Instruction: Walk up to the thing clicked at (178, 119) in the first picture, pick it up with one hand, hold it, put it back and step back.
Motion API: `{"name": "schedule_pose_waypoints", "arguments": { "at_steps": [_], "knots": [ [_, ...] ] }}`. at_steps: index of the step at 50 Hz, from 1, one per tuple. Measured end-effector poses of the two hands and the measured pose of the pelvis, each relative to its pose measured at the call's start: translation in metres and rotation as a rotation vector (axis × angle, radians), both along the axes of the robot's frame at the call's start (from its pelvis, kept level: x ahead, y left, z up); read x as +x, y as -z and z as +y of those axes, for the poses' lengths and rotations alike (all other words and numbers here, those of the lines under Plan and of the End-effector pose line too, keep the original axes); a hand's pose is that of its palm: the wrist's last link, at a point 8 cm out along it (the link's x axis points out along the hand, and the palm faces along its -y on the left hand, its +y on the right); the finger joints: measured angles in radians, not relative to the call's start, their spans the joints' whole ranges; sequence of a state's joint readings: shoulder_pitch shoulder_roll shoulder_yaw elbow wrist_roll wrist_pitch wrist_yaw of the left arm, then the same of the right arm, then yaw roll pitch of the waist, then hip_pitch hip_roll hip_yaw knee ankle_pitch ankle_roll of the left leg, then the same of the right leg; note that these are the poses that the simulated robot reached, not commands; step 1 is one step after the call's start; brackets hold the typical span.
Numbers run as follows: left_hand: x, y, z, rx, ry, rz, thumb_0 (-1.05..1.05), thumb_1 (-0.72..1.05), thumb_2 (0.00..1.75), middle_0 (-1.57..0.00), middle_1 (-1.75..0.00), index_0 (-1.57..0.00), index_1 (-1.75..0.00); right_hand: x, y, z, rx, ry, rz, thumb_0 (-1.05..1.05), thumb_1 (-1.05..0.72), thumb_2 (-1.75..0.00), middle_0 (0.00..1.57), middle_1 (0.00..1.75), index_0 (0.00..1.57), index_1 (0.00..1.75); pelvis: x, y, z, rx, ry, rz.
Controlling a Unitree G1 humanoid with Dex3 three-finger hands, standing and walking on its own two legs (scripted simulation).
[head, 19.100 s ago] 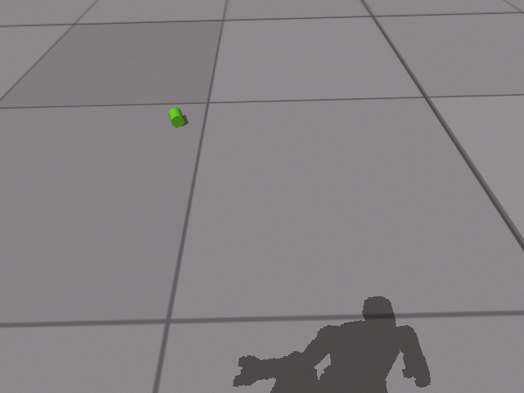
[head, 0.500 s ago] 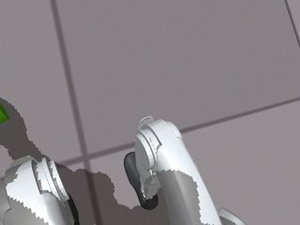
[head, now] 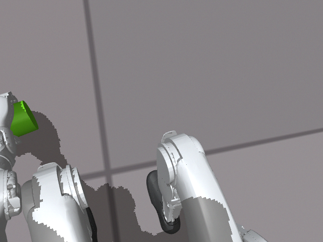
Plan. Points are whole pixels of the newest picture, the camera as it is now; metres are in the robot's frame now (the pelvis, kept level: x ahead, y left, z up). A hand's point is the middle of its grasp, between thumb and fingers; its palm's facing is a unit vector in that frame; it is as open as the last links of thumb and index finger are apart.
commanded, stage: settle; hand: left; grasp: from above
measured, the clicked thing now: (8, 123) +0.44 +0.29 -0.24
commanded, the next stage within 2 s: lift in 0.50 s
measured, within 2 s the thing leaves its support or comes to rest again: neither
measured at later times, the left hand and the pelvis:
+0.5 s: hand out of the picture +0.41 +0.29 -0.13, palm faces -0.42 -0.14 -0.90, open 10.8 cm; pelvis -0.01 -0.01 +0.03, yaw +5 degrees
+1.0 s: hand out of the picture +0.39 +0.30 -0.05, palm faces -0.43 -0.14 -0.89, open 10.8 cm; pelvis -0.01 +0.00 +0.09, yaw +7 degrees
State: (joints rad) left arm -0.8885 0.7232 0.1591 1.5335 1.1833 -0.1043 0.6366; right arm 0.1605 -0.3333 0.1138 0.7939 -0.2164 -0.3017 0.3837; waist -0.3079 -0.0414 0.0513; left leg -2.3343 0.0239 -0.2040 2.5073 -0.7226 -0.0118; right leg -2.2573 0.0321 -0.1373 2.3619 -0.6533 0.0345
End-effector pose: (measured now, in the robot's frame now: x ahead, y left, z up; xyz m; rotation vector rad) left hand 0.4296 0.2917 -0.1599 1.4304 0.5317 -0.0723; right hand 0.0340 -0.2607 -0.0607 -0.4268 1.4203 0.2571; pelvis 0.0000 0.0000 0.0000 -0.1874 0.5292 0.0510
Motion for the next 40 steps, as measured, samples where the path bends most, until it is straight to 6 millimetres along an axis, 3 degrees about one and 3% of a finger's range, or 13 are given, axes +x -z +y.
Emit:
{"name": "schedule_pose_waypoints", "arguments": {
  "at_steps": [15,25,40],
  "knots": [
    [-0.009,-0.065,0.003,0.039,-0.040,0.061,-0.02,-0.10,0.44,-0.74,-0.41,-0.72,-0.41,0.041,0.014,-0.005,0.021,0.056,-0.122,0.00,-0.92,-0.91,0.20,0.30,0.20,0.29,-0.003,-0.019,-0.005,0.052,-0.028,0.047],
    [-0.013,-0.083,0.003,0.028,-0.012,0.064,-0.02,-0.10,0.45,-0.76,-0.38,-0.74,-0.39,0.037,0.011,-0.006,-0.023,0.095,-0.102,0.00,-0.91,-0.91,0.20,0.30,0.20,0.29,-0.005,-0.029,-0.006,0.066,-0.044,0.054],
    [-0.012,-0.119,0.006,0.024,-0.028,0.058,-0.02,-0.11,0.43,-0.79,-0.31,-0.77,-0.34,0.027,-0.014,-0.011,-0.092,0.179,-0.094,0.00,-0.91,-0.91,0.20,0.30,0.20,0.29,-0.006,-0.054,-0.004,0.069,-0.054,0.079]
  ]
}}
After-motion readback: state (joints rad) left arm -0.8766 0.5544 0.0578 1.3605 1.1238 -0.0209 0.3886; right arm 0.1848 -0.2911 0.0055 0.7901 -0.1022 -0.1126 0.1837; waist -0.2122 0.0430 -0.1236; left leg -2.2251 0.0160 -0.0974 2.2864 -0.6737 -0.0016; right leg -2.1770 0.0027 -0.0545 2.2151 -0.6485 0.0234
